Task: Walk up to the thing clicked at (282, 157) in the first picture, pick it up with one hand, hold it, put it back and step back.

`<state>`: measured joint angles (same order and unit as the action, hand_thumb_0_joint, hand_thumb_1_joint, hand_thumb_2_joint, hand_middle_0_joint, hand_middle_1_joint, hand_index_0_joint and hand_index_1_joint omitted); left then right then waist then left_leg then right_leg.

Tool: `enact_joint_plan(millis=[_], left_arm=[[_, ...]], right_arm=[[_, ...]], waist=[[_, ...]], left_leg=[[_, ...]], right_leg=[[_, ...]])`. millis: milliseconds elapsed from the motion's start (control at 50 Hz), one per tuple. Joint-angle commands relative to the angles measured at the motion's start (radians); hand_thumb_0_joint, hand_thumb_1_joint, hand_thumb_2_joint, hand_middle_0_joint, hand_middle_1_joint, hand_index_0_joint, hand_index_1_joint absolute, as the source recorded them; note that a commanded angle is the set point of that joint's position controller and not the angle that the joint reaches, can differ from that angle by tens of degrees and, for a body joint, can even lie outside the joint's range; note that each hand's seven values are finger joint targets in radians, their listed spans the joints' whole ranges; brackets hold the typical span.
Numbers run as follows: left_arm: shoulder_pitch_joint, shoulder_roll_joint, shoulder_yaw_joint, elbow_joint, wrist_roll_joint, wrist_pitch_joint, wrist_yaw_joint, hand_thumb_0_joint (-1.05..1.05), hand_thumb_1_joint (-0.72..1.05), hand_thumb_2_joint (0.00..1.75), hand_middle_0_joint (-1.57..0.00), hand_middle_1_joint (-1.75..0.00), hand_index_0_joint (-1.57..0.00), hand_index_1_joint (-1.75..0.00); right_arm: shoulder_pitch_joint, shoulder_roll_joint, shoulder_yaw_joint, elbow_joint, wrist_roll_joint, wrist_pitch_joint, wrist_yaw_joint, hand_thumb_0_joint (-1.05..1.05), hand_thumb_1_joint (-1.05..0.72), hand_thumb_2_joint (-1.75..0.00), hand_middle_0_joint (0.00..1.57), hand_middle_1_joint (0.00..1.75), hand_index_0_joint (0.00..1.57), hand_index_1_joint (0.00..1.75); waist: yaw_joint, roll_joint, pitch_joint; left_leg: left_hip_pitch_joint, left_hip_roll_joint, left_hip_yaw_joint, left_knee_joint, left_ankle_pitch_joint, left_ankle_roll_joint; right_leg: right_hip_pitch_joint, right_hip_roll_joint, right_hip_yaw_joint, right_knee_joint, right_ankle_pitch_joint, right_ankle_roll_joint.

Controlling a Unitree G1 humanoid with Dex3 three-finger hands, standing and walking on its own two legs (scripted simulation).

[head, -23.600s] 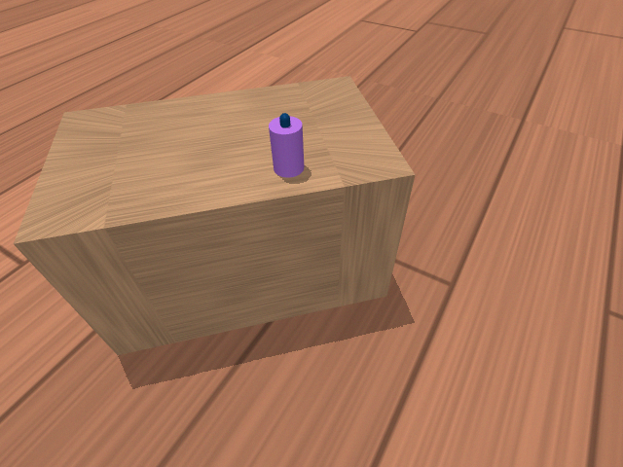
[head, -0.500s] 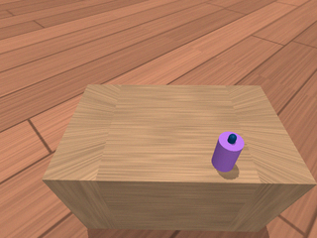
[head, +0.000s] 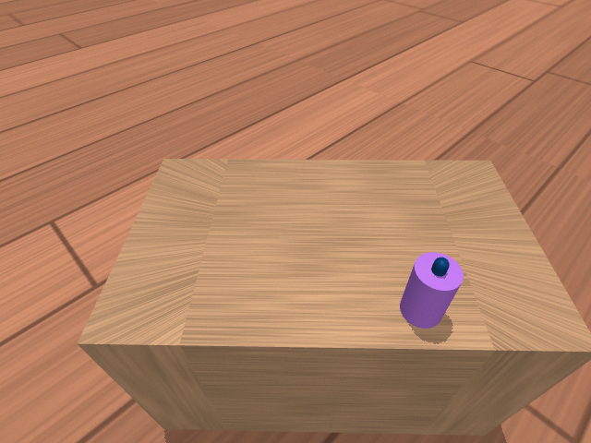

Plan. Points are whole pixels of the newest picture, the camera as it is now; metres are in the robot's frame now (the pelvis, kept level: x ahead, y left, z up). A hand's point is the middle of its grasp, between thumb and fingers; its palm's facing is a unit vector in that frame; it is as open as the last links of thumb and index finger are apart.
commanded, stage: home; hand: right
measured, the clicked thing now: (431, 287) +0.43 -0.23 -0.10
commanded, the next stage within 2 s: stand in 0.48 s
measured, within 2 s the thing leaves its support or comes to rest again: neither
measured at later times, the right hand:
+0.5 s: hand out of the picture +0.07 -0.26 -0.16, palm faces -0.03 +0.94 -0.35, open 17.3 cm
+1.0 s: hand out of the picture +0.07 -0.26 -0.16, palm faces -0.03 +0.94 -0.35, open 9.7 cm
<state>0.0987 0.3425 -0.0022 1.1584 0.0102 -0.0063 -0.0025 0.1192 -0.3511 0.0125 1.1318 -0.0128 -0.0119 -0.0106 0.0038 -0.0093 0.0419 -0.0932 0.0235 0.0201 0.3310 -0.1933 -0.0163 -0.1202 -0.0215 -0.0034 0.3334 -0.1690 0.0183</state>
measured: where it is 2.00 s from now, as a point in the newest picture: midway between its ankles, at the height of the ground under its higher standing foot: outside the picture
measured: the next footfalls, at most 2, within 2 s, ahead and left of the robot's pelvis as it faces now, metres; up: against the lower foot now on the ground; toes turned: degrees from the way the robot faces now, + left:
none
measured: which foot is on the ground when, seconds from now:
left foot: down 0.00-1.00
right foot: down 0.00-1.00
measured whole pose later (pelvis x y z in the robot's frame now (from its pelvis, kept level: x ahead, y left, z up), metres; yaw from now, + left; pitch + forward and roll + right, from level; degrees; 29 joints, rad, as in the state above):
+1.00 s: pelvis +0.01 +0.00 +0.00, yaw +0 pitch -2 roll +0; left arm 0.11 0.35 0.00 1.15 0.01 -0.01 0.00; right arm 0.13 -0.35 0.00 1.13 -0.01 0.00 0.00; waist 0.00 -0.01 0.05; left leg -0.08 0.03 0.02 0.31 -0.19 -0.02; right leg -0.11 -0.02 -0.01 0.32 -0.17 0.01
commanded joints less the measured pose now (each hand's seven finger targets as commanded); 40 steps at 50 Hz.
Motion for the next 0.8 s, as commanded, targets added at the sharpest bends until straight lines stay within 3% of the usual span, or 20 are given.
enact_joint_plan(millis=[0, 340, 560, 600, 620, 660, 780], left_arm=[[-0.033, 0.206, 0.04, -0.056, 0.003, -0.018, 0.011, 0.0, 0.9, 0.9, -0.2, -0.3, -0.2, -0.3], [-0.025, 0.208, 0.038, -0.056, 0.002, -0.017, 0.011, 0.0, 0.9, 0.9, -0.2, -0.3, -0.2, -0.3], [-0.021, 0.213, 0.042, -0.059, 0.002, -0.019, 0.011, 0.0, 0.9, 0.9, -0.2, -0.3, -0.2, -0.3], [-0.021, 0.212, 0.044, -0.061, 0.003, -0.018, 0.011, 0.0, 0.9, 0.9, -0.2, -0.3, -0.2, -0.3], [-0.023, 0.216, 0.042, -0.062, 0.001, -0.02, 0.011, 0.0, 0.9, 0.9, -0.2, -0.3, -0.2, -0.3], [-0.018, 0.216, 0.043, -0.067, 0.003, -0.022, 0.012, 0.0, 0.9, 0.9, -0.2, -0.3, -0.2, -0.3], [-0.016, 0.214, 0.044, -0.068, 0.0, -0.019, 0.01, 0.0, 0.9, 0.9, -0.2, -0.3, -0.2, -0.3]], right_arm=[[-0.03, -0.221, -0.039, -0.055, 0.0, -0.025, -0.01, 0.0, 0.53, -0.07, 0.05, 0.06, 0.05, 0.06], [-0.039, -0.212, -0.043, -0.056, 0.0, -0.018, -0.006, 0.0, 0.53, -0.06, 0.05, 0.06, 0.05, 0.05], [-0.036, -0.212, -0.044, -0.057, 0.0, -0.015, -0.004, 0.0, 0.52, -0.07, 0.06, 0.06, 0.06, 0.06], [-0.035, -0.215, -0.046, -0.059, 0.0, -0.015, -0.004, 0.0, 0.36, -0.23, 0.2, 0.22, 0.2, 0.22], [-0.029, -0.212, -0.045, -0.057, 0.0, -0.016, -0.002, 0.0, 0.28, -0.31, 0.2, 0.3, 0.2, 0.3], [-0.033, -0.213, -0.047, -0.061, 0.0, -0.017, -0.002, 0.0, 0.12, -0.47, 0.2, 0.3, 0.2, 0.3], [-0.03, -0.212, -0.044, -0.059, 0.0, -0.018, -0.004, 0.0, -0.36, -0.9, 0.2, 0.3, 0.2, 0.3]], waist=[[0.0, 0.018, -0.076], [-0.001, 0.008, -0.038], [-0.002, 0.013, -0.038], [-0.001, 0.009, -0.038], [-0.004, 0.007, -0.038], [-0.004, 0.011, -0.058], [0.0, 0.014, -0.049]], left_leg=[[-0.013, 0.115, -0.088, -0.053, 0.221, 0.029], [-0.009, 0.108, -0.088, -0.071, 0.104, 0.027], [-0.015, 0.106, -0.087, -0.075, 0.074, 0.03], [-0.012, 0.107, -0.086, -0.073, 0.066, 0.032], [-0.013, 0.108, -0.091, -0.078, 0.072, 0.03], [-0.003, 0.11, -0.089, -0.067, 0.106, 0.033], [-0.006, 0.11, -0.087, -0.072, 0.116, 0.03]], right_leg=[[0.065, -0.109, 0.078, -0.032, 0.208, -0.024], [0.017, -0.106, 0.077, -0.07, 0.105, -0.027], [0.022, -0.109, 0.083, -0.075, 0.103, -0.029], [0.014, -0.112, 0.086, -0.074, 0.096, -0.033], [0.019, -0.109, 0.084, -0.074, 0.086, -0.032], [0.027, -0.112, 0.083, -0.07, 0.129, -0.031], [0.026, -0.112, 0.083, -0.062, 0.133, -0.033]])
